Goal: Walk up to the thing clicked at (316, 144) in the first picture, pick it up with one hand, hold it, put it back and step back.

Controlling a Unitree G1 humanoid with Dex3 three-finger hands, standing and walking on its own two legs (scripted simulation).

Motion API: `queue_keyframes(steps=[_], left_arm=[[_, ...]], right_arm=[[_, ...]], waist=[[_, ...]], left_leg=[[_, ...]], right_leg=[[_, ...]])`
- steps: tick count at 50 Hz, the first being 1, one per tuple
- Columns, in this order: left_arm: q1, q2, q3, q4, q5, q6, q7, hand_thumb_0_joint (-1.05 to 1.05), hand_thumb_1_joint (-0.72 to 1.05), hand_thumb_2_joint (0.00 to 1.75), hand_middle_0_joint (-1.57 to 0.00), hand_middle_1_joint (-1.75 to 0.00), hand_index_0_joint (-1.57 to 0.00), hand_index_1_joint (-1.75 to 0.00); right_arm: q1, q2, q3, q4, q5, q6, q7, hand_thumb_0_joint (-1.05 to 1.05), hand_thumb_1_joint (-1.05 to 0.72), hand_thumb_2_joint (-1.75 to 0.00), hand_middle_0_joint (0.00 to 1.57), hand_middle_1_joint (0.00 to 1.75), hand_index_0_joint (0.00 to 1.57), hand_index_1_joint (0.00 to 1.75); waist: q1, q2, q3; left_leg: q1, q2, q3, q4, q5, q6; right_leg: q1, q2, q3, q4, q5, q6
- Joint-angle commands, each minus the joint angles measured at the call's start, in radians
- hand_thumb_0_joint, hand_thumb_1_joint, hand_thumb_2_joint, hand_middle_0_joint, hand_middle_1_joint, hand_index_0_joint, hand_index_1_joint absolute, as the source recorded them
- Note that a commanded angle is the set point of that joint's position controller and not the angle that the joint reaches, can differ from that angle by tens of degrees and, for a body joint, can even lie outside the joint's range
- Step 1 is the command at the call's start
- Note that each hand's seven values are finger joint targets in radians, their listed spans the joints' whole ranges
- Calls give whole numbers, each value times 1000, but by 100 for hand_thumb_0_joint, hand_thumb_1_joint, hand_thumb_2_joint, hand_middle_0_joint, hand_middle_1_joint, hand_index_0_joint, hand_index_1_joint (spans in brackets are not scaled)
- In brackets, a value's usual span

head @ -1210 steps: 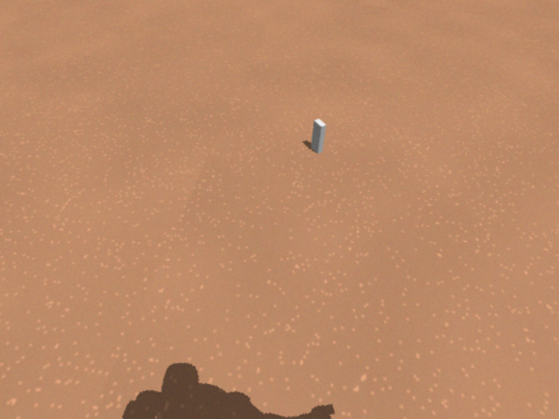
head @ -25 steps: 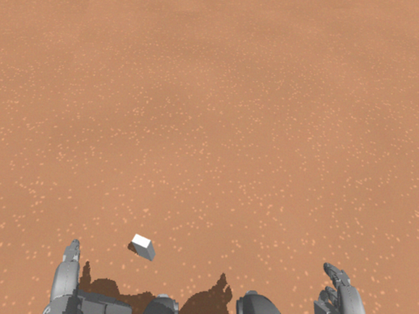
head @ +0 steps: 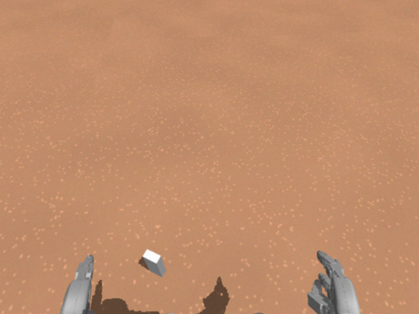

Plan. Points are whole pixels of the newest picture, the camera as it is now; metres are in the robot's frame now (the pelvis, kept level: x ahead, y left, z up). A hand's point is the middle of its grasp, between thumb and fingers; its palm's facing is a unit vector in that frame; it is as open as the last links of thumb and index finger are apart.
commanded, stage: home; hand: left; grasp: from the side
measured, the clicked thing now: (155, 263) +0.42 +0.22 -0.63
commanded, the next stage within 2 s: stand in 1.36 s
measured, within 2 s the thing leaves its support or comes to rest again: neither
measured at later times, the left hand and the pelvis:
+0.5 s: hand (119, 303) +0.17 +0.17 -0.05, palm faces +0.11 -0.95 -0.29, open 17.4 cm; pelvis +0.00 -0.01 +0.00, yaw +0 degrees
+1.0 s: hand (118, 300) +0.17 +0.18 -0.06, palm faces +0.11 -0.95 -0.29, open 17.4 cm; pelvis +0.00 -0.01 +0.00, yaw +0 degrees
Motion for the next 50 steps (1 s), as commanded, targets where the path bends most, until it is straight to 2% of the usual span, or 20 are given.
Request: queue_keyframes(steps=[1, 3, 4, 5, 7, 8, 13, 14, 15, 16, 18, 21, 22, 23, 26, 31, 32, 33, 39, 50], left_arm=[[-37, 85, 48, -159, 11, -54, 4, 0, -53, 7, -5, -6, -5, -6], [-56, 97, 57, -190, 9, -58, 2, 0, -53, 7, -5, -6, -5, -6], [-22, 77, 45, -152, 10, -55, 0, 0, -54, 6, -5, -6, -5, -6], [-44, 94, 60, -187, 8, -58, 1, 0, -53, 7, -5, -6, -5, -6], [-14, 74, 47, -131, 7, -53, -3, 0, -52, 7, -5, -6, -5, -6], [-32, 97, 68, -168, 6, -57, -2, 0, -52, 7, -5, -6, -5, -6], [-55, 103, 68, -200, 7, -67, -4, 0, -53, 7, -5, -6, -5, -6], [-25, 79, 56, -138, 7, -62, -7, 0, -55, 6, -5, -5, -5, -5], [-49, 83, 49, -170, 7, -63, -7, 0, -54, 6, -5, -6, -5, -6], [-64, 105, 72, -199, 5, -65, -5, 0, -53, 7, -5, -6, -5, -6], [-47, 84, 52, -160, 8, -63, -8, 0, -54, 6, -5, -6, -5, -6], [-42, 83, 59, -153, 8, -65, -7, 0, -55, 5, -5, -5, -5, -5], [-48, 99, 67, -171, 9, -64, -6, 0, -54, 6, -5, -6, -5, -6], [-41, 78, 49, -134, 9, -61, -8, 0, -52, 7, -5, -6, -5, -6], [-57, 93, 67, -166, 8, -65, -8, 0, -55, 6, -5, -6, -5, -6], [-53, 80, 56, -139, 9, -65, -11, 0, -54, 6, -5, -6, -5, -6], [-68, 102, 69, -182, 7, -66, -10, 0, -54, 6, -5, -6, -5, -6], [-42, 80, 56, -141, 7, -63, -12, 0, -53, 7, -5, -6, -5, -6], [-47, 90, 65, -175, 9, -66, -11, 0, -55, 5, -5, -5, -5, -5], [-44, 80, 57, -155, 10, -63, -10, 0, -55, 6, -5, -6, -5, -6]], right_arm=[[-64, -114, -48, -147, -5, -58, -10, 0, -90, -90, 20, 30, 20, 30], [-62, -116, -50, -145, -5, -57, -10, 0, -90, -90, 20, 30, 20, 30], [-66, -111, -48, -143, -6, -58, -10, 0, -90, -90, 20, 30, 20, 30], [-59, -113, -52, -141, -6, -56, -9, 0, -90, -90, 20, 30, 20, 30], [-63, -113, -50, -140, -5, -56, -7, 0, -90, -90, 20, 30, 20, 30], [-67, -114, -52, -146, -3, -55, -6, 0, -90, -90, 20, 30, 20, 30], [-60, -112, -55, -141, -5, -54, -6, 0, -90, -90, 20, 30, 20, 30], [-62, -114, -55, -138, -3, -55, -7, 0, -90, -90, 20, 30, 20, 30], [-65, -112, -55, -142, -3, -56, -6, 0, -90, -90, 20, 30, 20, 30], [-65, -113, -55, -140, -3, -57, -7, 0, -90, -90, 20, 30, 20, 30], [-66, -115, -55, -136, -4, -59, -7, 0, -90, -90, 20, 30, 20, 30], [-60, -114, -58, -134, -6, -59, -9, 0, -90, -90, 20, 30, 20, 30], [-63, -114, -58, -131, -5, -60, -9, 0, -90, -90, 20, 30, 20, 30], [-62, -117, -57, -131, -6, -60, -9, 0, -90, -90, 20, 30, 20, 30], [-69, -113, -56, -131, -5, -62, -10, 0, -90, -90, 20, 30, 20, 30], [-70, -113, -54, -131, -6, -68, -9, 0, -90, -90, 20, 30, 20, 30], [-73, -111, -53, -132, -4, -68, -8, 0, -90, -90, 20, 30, 20, 30], [-73, -112, -52, -133, -5, -68, -7, 0, -90, -90, 20, 30, 20, 30], [-68, -112, -56, -132, -5, -70, -11, 0, -90, -90, 20, 30, 20, 30], [-62, -114, -57, -118, -8, -70, -12, 0, -90, -90, 20, 30, 20, 30]], waist=[[-9, -4, -80], [-9, -5, -78], [-4, -14, -66], [-5, 3, -93], [-9, -19, -67], [5, 3, -77], [-2, 2, -107], [-6, -11, -84], [-6, 7, -82], [-2, 13, -88], [-9, -4, -81], [-11, -20, -99], [0, -4, -104], [-16, -26, -78], [-1, 2, -90], [-8, -20, -59], [5, -2, -58], [-6, -18, -46], [-3, -12, -98], [-2, 3, -91]], left_leg=[[58, -34, 16, -189, 209, 11], [60, -35, 24, -188, 195, 13], [54, -33, 20, -192, 202, 12], [64, -34, 25, -185, 221, 12], [53, -34, 22, -188, 223, 12], [55, -37, 27, -188, 222, 12], [71, -38, 32, -183, 223, 14], [67, -37, 34, -184, 221, 14], [65, -37, 33, -188, 207, 14], [66, -38, 33, -188, 200, 14], [73, -38, 34, -186, 203, 17], [71, -36, 29, -184, 214, 16], [75, -37, 32, -184, 219, 15], [67, -36, 32, -188, 207, 17], [72, -35, 31, -196, 196, 14], [53, -38, 34, -199, 149, 17], [51, -40, 36, -201, 138, 17], [48, -38, 32, -207, 125, 17], [70, -36, 34, -192, 181, 16], [79, -30, 22, -200, 231, 11]], right_leg=[[87, 51, -17, -150, 157, -26], [79, 49, -10, -164, 146, -25], [87, 52, -17, -162, 148, -26], [97, 50, -11, -161, 170, -26], [92, 51, -15, -160, 171, -25], [96, 48, -12, -163, 172, -25], [106, 46, -4, -169, 179, -24], [95, 47, -5, -168, 177, -22], [90, 46, -6, -167, 166, -24], [93, 45, -5, -172, 158, -24], [89, 44, -4, -177, 163, -21], [102, 47, -6, -167, 172, -22], [102, 46, -7, -171, 177, -22], [90, 48, -7, -171, 167, -21], [92, 47, -8, -173, 150, -24], [76, 45, -4, -185, 110, -20], [76, 42, -4, -192, 97, -22], [70, 47, -8, -187, 86, -22], [93, 46, -3, -177, 138, -22], [100, 53, -14, -156, 175, -28]])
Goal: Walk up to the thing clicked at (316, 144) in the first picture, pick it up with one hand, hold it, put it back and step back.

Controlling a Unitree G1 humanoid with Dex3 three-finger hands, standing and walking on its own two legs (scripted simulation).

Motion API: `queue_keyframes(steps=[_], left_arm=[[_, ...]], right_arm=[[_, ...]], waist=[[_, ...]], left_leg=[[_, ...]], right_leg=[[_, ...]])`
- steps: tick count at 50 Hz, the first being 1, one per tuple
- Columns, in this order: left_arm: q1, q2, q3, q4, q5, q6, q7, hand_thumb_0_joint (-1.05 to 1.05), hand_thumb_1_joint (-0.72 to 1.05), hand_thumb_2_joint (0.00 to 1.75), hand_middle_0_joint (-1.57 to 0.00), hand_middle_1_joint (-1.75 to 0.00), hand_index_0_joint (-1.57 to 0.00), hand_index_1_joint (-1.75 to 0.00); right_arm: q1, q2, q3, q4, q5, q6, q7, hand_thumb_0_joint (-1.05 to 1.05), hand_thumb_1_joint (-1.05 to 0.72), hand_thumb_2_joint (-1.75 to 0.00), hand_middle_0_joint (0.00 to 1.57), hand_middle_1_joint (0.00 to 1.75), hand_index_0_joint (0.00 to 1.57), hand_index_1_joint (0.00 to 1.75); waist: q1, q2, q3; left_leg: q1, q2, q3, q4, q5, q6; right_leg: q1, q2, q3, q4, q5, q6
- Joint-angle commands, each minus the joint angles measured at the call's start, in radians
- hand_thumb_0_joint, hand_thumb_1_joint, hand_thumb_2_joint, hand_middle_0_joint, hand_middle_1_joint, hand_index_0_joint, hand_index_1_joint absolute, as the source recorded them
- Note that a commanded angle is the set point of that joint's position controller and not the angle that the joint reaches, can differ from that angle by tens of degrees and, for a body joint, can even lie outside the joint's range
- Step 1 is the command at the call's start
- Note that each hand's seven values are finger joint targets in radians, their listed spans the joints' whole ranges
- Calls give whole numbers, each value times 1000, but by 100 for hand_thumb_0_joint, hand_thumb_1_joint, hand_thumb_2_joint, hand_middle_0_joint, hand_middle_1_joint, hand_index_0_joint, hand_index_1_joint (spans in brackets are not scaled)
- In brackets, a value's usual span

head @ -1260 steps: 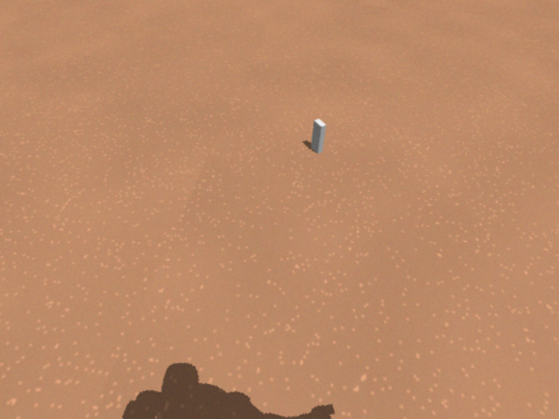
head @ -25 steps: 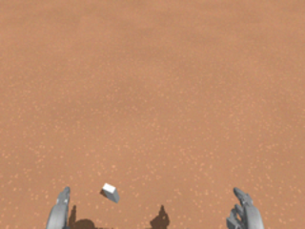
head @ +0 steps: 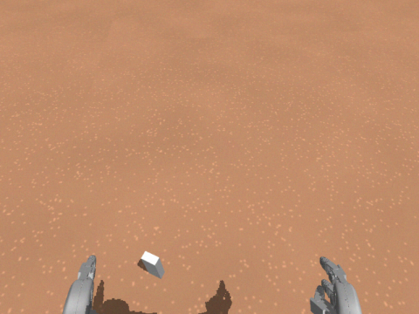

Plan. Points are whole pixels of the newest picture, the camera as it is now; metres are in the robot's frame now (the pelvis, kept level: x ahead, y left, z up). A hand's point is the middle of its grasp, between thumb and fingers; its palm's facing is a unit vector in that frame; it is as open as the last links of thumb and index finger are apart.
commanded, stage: home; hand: left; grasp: from the side
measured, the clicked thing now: (153, 265) +0.42 +0.23 -0.63
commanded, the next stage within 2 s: stand in 0.36 s
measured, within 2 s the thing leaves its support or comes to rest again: neither
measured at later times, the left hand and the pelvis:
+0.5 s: hand (112, 303) +0.17 +0.19 -0.06, palm faces +0.12 -0.95 -0.29, open 17.4 cm; pelvis +0.00 +0.00 +0.00, yaw +0 degrees
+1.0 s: hand out of the picture +0.12 +0.23 -0.11, palm faces -0.03 -0.94 -0.35, open 8.2 cm; pelvis -0.01 +0.00 +0.02, yaw +0 degrees
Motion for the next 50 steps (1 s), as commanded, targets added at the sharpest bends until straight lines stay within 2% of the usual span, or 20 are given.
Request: queue_keyframes(steps=[1, 11, 13, 17, 23, 25, 26, 29, 33, 34, 36, 38, 39, 40, 41, 42, 44, 45, 47, 50], left_arm=[[-26, 87, 43, -180, 10, -53, 6, 0, -56, 5, -5, -5, -5, -5], [-37, 98, 58, -189, 11, -52, 7, 0, -57, 5, -5, -5, -5, -5], [-43, 93, 52, -186, 11, -54, 7, 0, -56, 5, -5, -5, -5, -5], [-47, 96, 54, -198, 11, -54, 7, 0, -56, 5, -5, -5, -5, -5], [-29, 93, 50, -188, 13, -54, 7, 0, -57, 5, -5, -5, -5, -5], [-43, 84, 45, -183, 11, -55, 7, 0, -41, 21, -20, -21, -20, -21], [-40, 94, 52, -184, 12, -56, 8, 0, -33, 29, -20, -29, -20, -29], [-42, 88, 47, -179, 11, -57, 6, 0, -9, 53, -20, -30, -20, -30], [-42, 95, 53, -185, 11, -59, 8, 0, 23, 85, -20, -30, -20, -30], [-28, 87, 47, -171, 13, -59, 7, 0, 31, 90, -20, -30, -20, -30], [-48, 100, 58, -192, 12, -61, 8, 0, 47, 90, -20, -30, -20, -30], [-44, 91, 49, -181, 13, -60, 7, 0, 63, 90, -20, -30, -20, -30], [-203, 229, 98, 170, 96, -177, -46, 0, 71, 90, -20, -30, -20, -30], [-169, 243, 103, 257, 118, -223, -72, 0, 79, 90, -20, -30, -20, -30], [-183, 248, 103, 292, 116, -250, -85, 0, 87, 90, -20, -30, -20, -30], [-199, 261, 97, 315, 105, -268, -98, 0, 90, 90, -20, -30, -20, -30], [-217, 257, 86, 392, 78, -295, -113, 0, 90, 90, -20, -30, -20, -30], [-221, 257, 87, 428, 71, -299, -117, 0, 90, 90, -20, -30, -20, -30], [-229, 253, 81, 498, 59, -307, -119, 0, 90, 90, -20, -30, -20, -30], [-270, 270, 83, 592, 62, -316, -115, 0, 90, 90, -20, -30, -20, -30]], right_arm=[[-70, -111, -45, -159, -8, -55, -7, 0, -90, -90, 20, 30, 20, 30], [-70, -111, -47, -166, -7, -53, -5, 0, -90, -90, 20, 30, 20, 30], [-68, -112, -49, -163, -9, -54, -6, 0, -90, -90, 20, 30, 20, 30], [-70, -111, -47, -166, -7, -55, -5, 0, -90, -90, 20, 30, 20, 30], [-66, -110, -48, -162, -10, -55, -6, 0, -90, -90, 20, 30, 20, 30], [-66, -109, -47, -161, -10, -56, -3, 0, -90, -90, 20, 30, 20, 30], [-66, -111, -47, -159, -10, -56, -4, 0, -90, -90, 20, 30, 20, 30], [-66, -113, -46, -164, -9, -56, -3, 0, -90, -90, 20, 30, 20, 30], [-68, -112, -47, -164, -9, -56, -3, 0, -90, -90, 20, 30, 20, 30], [-66, -112, -48, -164, -11, -55, -3, 0, -90, -90, 20, 30, 20, 30], [-69, -111, -46, -167, -10, -58, -3, 0, -90, -90, 20, 30, 20, 30], [-72, -111, -46, -168, -9, -59, -4, 0, -90, -90, 20, 30, 20, 30], [-137, -274, -100, 42, -127, 15, 56, 0, -90, -90, 20, 30, 20, 30], [-109, -266, -108, 90, -128, 46, 92, 0, -90, -90, 20, 30, 20, 30], [-105, -252, -104, 99, -125, 57, 107, 0, -90, -90, 20, 30, 20, 30], [-108, -250, -105, 100, -113, 66, 122, 0, -90, -90, 20, 30, 20, 30], [-103, -237, -102, 127, -81, 66, 153, 0, -90, -90, 20, 30, 20, 30], [-112, -240, -107, 140, -75, 69, 161, 0, -90, -90, 20, 30, 20, 30], [-115, -245, -113, 169, -68, 70, 168, 0, -90, -90, 20, 30, 20, 30], [-120, -243, -110, 219, -70, 80, 175, 0, -90, -90, 20, 30, 20, 30]], waist=[[-3, 10, -79], [8, 8, -88], [-1, -7, -99], [4, 13, -88], [5, 7, -96], [0, 4, -76], [4, 17, -84], [-3, 0, -78], [4, 16, -83], [0, -3, -86], [5, 2, -81], [0, -19, -73], [28, -54, 94], [37, -113, 21], [27, -108, 17], [21, -73, 34], [27, -19, 0], [35, -52, 5], [38, -36, -13], [32, -36, 24]], left_leg=[[50, -35, 19, -171, 229, 19], [52, -36, 24, -168, 242, 19], [54, -36, 23, -165, 241, 21], [50, -37, 24, -174, 214, 20], [56, -36, 22, -169, 241, 18], [48, -35, 21, -173, 222, 18], [51, -34, 19, -175, 223, 17], [50, -35, 21, -173, 216, 20], [48, -34, 18, -176, 217, 17], [49, -33, 18, -176, 221, 18], [44, -36, 23, -174, 198, 20], [41, -37, 26, -172, 187, 23], [84, 5, -44, -228, 271, 57], [113, 2, -7, -197, 267, 76], [132, -2, -11, -211, 262, 85], [141, -6, -28, -238, 228, 90], [191, -8, -27, -266, 214, 89], [202, -9, -23, -272, 209, 84], [233, -2, -32, -299, 225, 84], [232, 3, -39, -350, 206, 80]], right_leg=[[80, 46, -17, -142, 177, -20], [91, 42, -16, -144, 191, -19], [92, 45, -17, -146, 193, -17], [83, 42, -16, -150, 168, -19], [90, 45, -18, -141, 190, -19], [82, 46, -21, -143, 172, -19], [82, 46, -21, -140, 171, -20], [81, 45, -17, -145, 168, -19], [79, 46, -21, -141, 164, -21], [85, 47, -21, -140, 169, -21], [79, 44, -17, -148, 152, -19], [74, 42, -14, -155, 144, -17], [137, -31, 86, -169, 159, -81], [174, -53, 116, -200, 186, -103], [171, -62, 142, -201, 202, -112], [152, -58, 138, -215, 175, -106], [206, -66, 133, -225, 170, -90], [206, -68, 138, -236, 170, -90], [226, -66, 122, -253, 203, -80], [260, -72, 125, -296, 169, -72]])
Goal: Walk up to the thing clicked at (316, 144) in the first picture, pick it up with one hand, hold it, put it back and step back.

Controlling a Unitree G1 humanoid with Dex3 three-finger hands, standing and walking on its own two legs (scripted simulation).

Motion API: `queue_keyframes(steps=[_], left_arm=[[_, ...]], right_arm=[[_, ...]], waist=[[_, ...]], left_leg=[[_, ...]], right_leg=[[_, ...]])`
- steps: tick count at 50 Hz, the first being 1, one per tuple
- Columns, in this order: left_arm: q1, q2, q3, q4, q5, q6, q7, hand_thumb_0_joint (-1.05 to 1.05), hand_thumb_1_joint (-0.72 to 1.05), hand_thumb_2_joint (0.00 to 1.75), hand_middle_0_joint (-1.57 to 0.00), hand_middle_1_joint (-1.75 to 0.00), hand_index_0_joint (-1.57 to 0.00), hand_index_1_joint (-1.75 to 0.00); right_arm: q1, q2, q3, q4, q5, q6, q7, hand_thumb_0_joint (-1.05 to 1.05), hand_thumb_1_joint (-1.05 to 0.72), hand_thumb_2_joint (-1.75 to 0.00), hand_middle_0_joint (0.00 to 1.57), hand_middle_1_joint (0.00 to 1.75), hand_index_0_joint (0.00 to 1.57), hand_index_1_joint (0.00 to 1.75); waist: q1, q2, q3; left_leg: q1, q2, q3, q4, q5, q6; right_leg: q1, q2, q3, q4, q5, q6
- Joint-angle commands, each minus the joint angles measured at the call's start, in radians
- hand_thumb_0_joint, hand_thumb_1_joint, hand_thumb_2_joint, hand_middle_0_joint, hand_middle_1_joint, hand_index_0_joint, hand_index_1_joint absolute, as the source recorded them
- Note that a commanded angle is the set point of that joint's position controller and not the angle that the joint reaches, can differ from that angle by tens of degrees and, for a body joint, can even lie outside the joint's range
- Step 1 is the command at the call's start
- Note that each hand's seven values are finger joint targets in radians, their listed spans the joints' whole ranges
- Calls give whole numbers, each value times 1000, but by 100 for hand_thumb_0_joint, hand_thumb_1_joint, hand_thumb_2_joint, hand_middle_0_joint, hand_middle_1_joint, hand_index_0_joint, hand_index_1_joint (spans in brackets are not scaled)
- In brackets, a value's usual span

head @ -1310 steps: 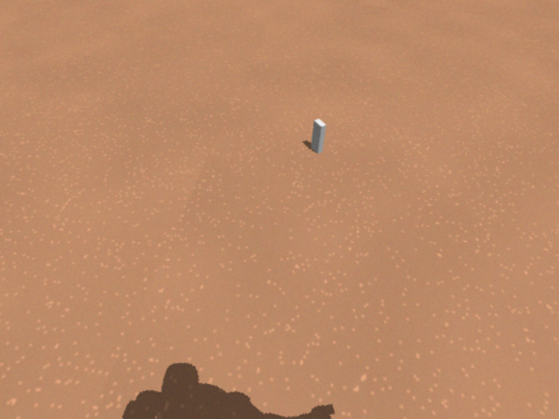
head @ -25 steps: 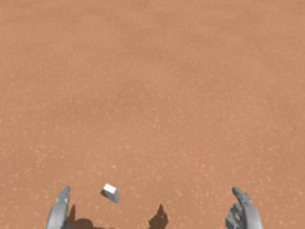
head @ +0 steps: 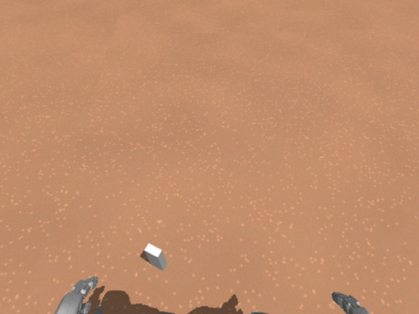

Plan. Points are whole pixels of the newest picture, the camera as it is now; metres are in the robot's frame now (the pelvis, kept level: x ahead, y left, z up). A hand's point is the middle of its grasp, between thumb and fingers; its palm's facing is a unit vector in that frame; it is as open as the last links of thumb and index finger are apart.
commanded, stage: stand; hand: left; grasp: from the side
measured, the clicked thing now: (156, 257) +0.43 +0.23 -0.65
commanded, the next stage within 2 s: step back in 1.98 s
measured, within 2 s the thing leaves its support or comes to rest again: neither
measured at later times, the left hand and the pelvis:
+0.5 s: hand out of the picture +0.06 +0.25 -0.12, palm faces +0.00 -0.94 -0.35, open 7.4 cm; pelvis +0.00 +0.01 +0.04, yaw +0 degrees
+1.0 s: hand out of the picture +0.06 +0.25 -0.12, palm faces -0.01 -0.94 -0.35, open 7.4 cm; pelvis +0.00 +0.00 +0.04, yaw +0 degrees
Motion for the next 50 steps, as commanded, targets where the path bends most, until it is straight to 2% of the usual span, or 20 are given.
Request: queue_keyframes(steps=[1, 5, 8, 13, 19, 23, 27, 32, 35, 40, 45, 48, 50], left_arm=[[-63, 163, 60, 7, -1, -67, 8, 0, 90, 90, -20, -30, -20, -30], [-75, 174, 55, 105, -9, -71, 12, 0, 90, 90, -20, -30, -20, -30], [-73, 176, 48, 176, -18, -70, 15, 0, 90, 90, -20, -30, -20, -30], [-79, 189, 41, 275, -24, -61, 16, 0, 90, 90, -20, -30, -20, -30], [-103, 194, 34, 364, -27, -53, 11, 0, 90, 90, -20, -30, -20, -30], [-109, 195, 28, 409, -26, -57, 10, 0, 90, 90, -20, -30, -20, -30], [-129, 200, 25, 433, -26, -60, 9, 0, 90, 90, -20, -30, -20, -30], [-150, 215, 28, 458, -26, -57, 8, 0, 90, 90, -20, -30, -20, -30], [-149, 213, 27, 467, -26, -59, 8, 0, 90, 90, -20, -30, -20, -30], [-159, 221, 26, 477, -28, -60, 7, 0, 90, 90, -20, -30, -20, -30], [-163, 221, 25, 483, -30, -61, 5, 0, 90, 90, -20, -30, -20, -30], [-158, 226, 26, 491, -31, -57, 3, 0, 90, 90, -20, -30, -20, -30], [-165, 221, 25, 491, -31, -57, 3, 0, 90, 90, -20, -30, -20, -30]], right_arm=[[-46, -150, -55, -51, 2, -25, 5, 0, -90, -90, 20, 30, 20, 30], [-32, -163, -52, 6, 8, -19, 5, 0, -90, -90, 20, 30, 20, 30], [-28, -179, -51, 53, 14, -15, 3, 0, -90, -90, 20, 30, 20, 30], [-33, -194, -39, 119, 20, -9, -2, 0, -90, -90, 20, 30, 20, 30], [-52, -209, -31, 179, 25, -7, -2, 0, -90, -90, 20, 30, 20, 30], [-63, -204, -27, 211, 29, -8, -2, 0, -90, -90, 20, 30, 20, 30], [-69, -208, -26, 235, 31, -7, 0, 0, -90, -90, 20, 30, 20, 30], [-80, -210, -26, 255, 31, 0, 3, 0, -90, -90, 20, 30, 20, 30], [-85, -212, -25, 262, 31, 1, 4, 0, -90, -90, 20, 30, 20, 30], [-92, -214, -22, 273, 32, 0, 6, 0, -90, -90, 20, 30, 20, 30], [-98, -221, -18, 279, 34, -2, 5, 0, -90, -90, 20, 30, 20, 30], [-92, -231, -18, 289, 36, 0, 5, 0, -90, -90, 20, 30, 20, 30], [-98, -233, -17, 287, 36, 0, 5, 0, -90, -90, 20, 30, 20, 30]], waist=[[5, 15, -100], [-2, 22, -54], [0, 31, -55], [-1, 25, -30], [1, 45, 9], [5, 25, 6], [0, 18, 2], [-3, 8, 26], [-2, 8, 5], [-2, 14, 6], [-2, 19, -14], [-1, 29, 2], [-3, 24, -5]], left_leg=[[57, 39, -77, -209, 133, 68], [80, 50, -90, -277, 159, 62], [123, 60, -96, -311, 228, 54], [169, 76, -104, -393, 246, 44], [168, 87, -121, -501, 165, 33], [221, 88, -111, -510, 213, 28], [245, 87, -101, -513, 239, 26], [226, 83, -99, -536, 166, 22], [242, 87, -94, -530, 199, 26], [246, 88, -89, -534, 211, 20], [255, 96, -87, -538, 251, 21], [248, 95, -86, -547, 208, 21], [247, 95, -83, -548, 228, 19]], right_leg=[[122, -43, 86, -219, 137, -70], [155, -48, 84, -273, 180, -62], [198, -53, 81, -300, 243, -59], [248, -59, 79, -371, 247, -47], [300, -54, 68, -424, 201, -33], [302, -64, 73, -460, 222, -30], [301, -69, 77, -494, 235, -26], [291, -65, 81, -516, 162, -22], [307, -72, 85, -525, 198, -24], [309, -73, 89, -534, 189, -23], [329, -78, 90, -530, 245, -26], [319, -72, 88, -538, 220, -24], [325, -72, 88, -535, 236, -24]])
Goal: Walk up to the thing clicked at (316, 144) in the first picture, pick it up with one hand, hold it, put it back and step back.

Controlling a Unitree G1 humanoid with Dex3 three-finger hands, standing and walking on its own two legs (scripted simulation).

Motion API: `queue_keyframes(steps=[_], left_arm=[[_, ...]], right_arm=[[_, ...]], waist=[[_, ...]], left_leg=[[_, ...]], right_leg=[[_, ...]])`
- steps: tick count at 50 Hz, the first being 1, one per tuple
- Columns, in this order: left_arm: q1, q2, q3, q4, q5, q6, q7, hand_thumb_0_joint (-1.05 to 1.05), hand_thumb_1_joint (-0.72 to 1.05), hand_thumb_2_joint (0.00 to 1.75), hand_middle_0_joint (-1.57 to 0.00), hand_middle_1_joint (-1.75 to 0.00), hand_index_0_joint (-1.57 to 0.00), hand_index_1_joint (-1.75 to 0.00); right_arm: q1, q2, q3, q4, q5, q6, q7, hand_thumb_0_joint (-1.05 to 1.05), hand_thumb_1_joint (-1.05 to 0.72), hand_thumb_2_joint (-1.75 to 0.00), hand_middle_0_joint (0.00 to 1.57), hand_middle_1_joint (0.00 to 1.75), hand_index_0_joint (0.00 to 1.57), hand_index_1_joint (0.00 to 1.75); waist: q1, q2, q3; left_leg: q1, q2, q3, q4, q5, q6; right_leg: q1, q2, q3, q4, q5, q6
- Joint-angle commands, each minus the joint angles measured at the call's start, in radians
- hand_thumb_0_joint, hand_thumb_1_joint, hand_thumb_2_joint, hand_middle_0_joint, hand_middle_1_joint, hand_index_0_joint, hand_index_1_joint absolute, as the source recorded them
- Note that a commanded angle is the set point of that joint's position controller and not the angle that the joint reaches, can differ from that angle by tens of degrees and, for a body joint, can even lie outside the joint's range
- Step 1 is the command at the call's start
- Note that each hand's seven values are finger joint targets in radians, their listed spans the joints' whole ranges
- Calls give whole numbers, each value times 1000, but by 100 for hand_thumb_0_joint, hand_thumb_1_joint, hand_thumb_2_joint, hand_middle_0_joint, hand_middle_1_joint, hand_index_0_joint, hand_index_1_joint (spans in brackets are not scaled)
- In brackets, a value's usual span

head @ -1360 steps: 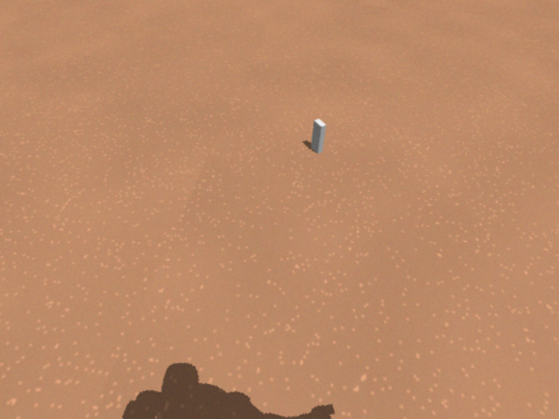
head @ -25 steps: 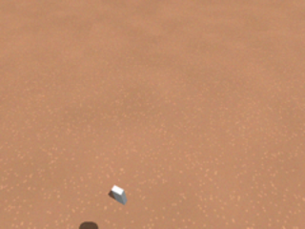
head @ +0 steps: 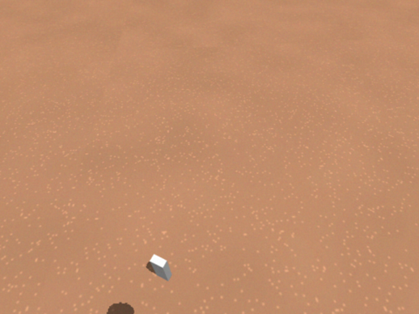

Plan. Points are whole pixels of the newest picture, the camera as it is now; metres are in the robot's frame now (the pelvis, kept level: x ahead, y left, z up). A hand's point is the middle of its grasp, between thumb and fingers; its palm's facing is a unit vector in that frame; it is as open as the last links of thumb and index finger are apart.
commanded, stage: stand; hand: left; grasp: from the side
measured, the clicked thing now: (161, 268) +0.42 +0.23 -0.69
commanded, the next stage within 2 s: step back in 0.98 s
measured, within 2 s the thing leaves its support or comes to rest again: neither
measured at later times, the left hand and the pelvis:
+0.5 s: hand out of the picture +0.09 +0.25 -0.16, palm faces -0.01 -0.94 -0.35, open 7.4 cm; pelvis +0.02 +0.00 +0.00, yaw +0 degrees
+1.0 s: hand out of the picture +0.09 +0.25 -0.16, palm faces -0.01 -0.94 -0.34, open 7.4 cm; pelvis +0.01 +0.00 +0.00, yaw -1 degrees
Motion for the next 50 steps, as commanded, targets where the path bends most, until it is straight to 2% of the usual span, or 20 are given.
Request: queue_keyframes(steps=[1, 7, 11, 15, 18, 21, 24, 28, 29, 36, 41, 44, 48, 49, 50], left_arm=[[-49, 215, 36, -51, 0, -22, 8, 0, 90, 90, -20, -30, -20, -30], [-48, 209, 36, -49, -2, -19, 6, 0, 90, 90, -20, -30, -20, -30], [-59, 207, 37, -49, -3, -19, 7, 0, 90, 90, -20, -30, -20, -30], [-51, 206, 36, -47, -6, -18, 4, 0, 90, 90, -20, -30, -20, -30], [-55, 208, 38, -53, -5, -21, 5, 0, 90, 90, -20, -30, -20, -30], [-63, 211, 38, -55, -6, -21, 6, 0, 90, 90, -20, -30, -20, -30], [-70, 212, 38, -56, -5, -19, 6, 0, 90, 90, -20, -30, -20, -30], [-60, 211, 38, -56, -5, -23, 7, 0, 90, 90, -20, -30, -20, -30], [-66, 216, 38, -55, -6, -22, 6, 0, 90, 90, -20, -30, -20, -30], [-63, 216, 40, -59, -5, -22, 4, 0, 90, 90, -20, -30, -20, -30], [-64, 213, 42, -60, -4, -17, 1, 0, 90, 90, -20, -30, -20, -30], [-68, 220, 43, -64, -5, -20, 1, 0, 90, 90, -20, -30, -20, -30], [-60, 219, 42, -66, -7, -21, -1, 0, 90, 90, -20, -30, -20, -30], [-59, 294, 78, -114, -28, -12, 1, 0, 90, 90, -20, -30, -20, -30], [-45, 284, 78, -124, -32, -6, 5, 0, 90, 90, -20, -30, -20, -30]], right_arm=[[-33, -186, -28, -56, -3, -22, -10, 0, -90, -90, 20, 30, 20, 30], [-38, -195, -25, -52, 0, -27, -11, 0, -90, -90, 20, 30, 20, 30], [-44, -196, -26, -52, -1, -29, -12, 0, -90, -90, 20, 30, 20, 30], [-40, -200, -26, -49, 1, -29, -12, 0, -90, -90, 20, 30, 20, 30], [-44, -201, -25, -52, 1, -32, -12, 0, -90, -90, 20, 30, 20, 30], [-47, -199, -24, -54, 1, -33, -12, 0, -90, -90, 20, 30, 20, 30], [-47, -199, -25, -54, 0, -29, -13, 0, -90, -90, 20, 30, 20, 30], [-52, -209, -28, -58, 3, -29, -12, 0, -90, -90, 20, 30, 20, 30], [-42, -200, -25, -54, 4, -30, -12, 0, -90, -90, 20, 30, 20, 30], [-59, -203, -25, -63, 3, -29, -11, 0, -90, -90, 20, 30, 20, 30], [-63, -203, -28, -64, 1, -27, -9, 0, -90, -90, 20, 30, 20, 30], [-56, -201, -29, -66, 2, -30, -8, 0, -90, -90, 20, 30, 20, 30], [-49, -203, -27, -65, 4, -32, -7, 0, -90, -90, 20, 30, 20, 30], [-77, -272, -56, -91, 12, -11, -1, 0, -90, -90, 20, 30, 20, 30], [-64, -260, -57, -107, 20, -4, -1, 0, -90, -90, 20, 30, 20, 30]], waist=[[2, -8, -43], [3, -1, -54], [3, -9, -67], [2, -16, -58], [2, -12, -79], [0, -15, -88], [-3, -25, -84], [-3, -17, -100], [-8, -20, -91], [-1, -12, -73], [-3, -4, -46], [-5, -8, -67], [-5, -3, -60], [-8, -18, 29], [-11, -8, -8]], left_leg=[[-56, 99, -88, -96, 8, 21], [-42, 104, -91, -101, 22, 21], [-13, 111, -87, -93, 94, 21], [-17, 108, -82, -99, 61, 18], [3, 114, -78, -85, 130, 22], [12, 118, -80, -86, 158, 20], [8, 118, -77, -87, 146, 20], [31, 121, -71, -68, 196, 26], [21, 116, -68, -76, 181, 21], [16, 120, -76, -91, 148, 23], [-10, 115, -77, -112, 50, 22], [0, 118, -78, -105, 95, 25], [-8, 117, -78, -111, 84, 22], [-65, 106, -101, -9, 246, 48], [-53, 113, -89, 17, 308, 58]], right_leg=[[33, -85, 99, -75, 15, -37], [38, -86, 97, -70, 47, -37], [45, -88, 94, -65, 90, -38], [37, -85, 97, -78, 73, -36], [53, -92, 99, -68, 139, -36], [60, -92, 94, -65, 152, -33], [61, -93, 92, -68, 144, -33], [70, -97, 94, -70, 206, -34], [72, -96, 96, -70, 208, -33], [58, -92, 91, -80, 156, -33], [37, -87, 94, -91, 71, -37], [54, -91, 95, -84, 100, -38], [55, -90, 96, -85, 90, -38], [-35, -74, 113, 14, 278, -42], [-32, -66, 96, 53, 299, -51]])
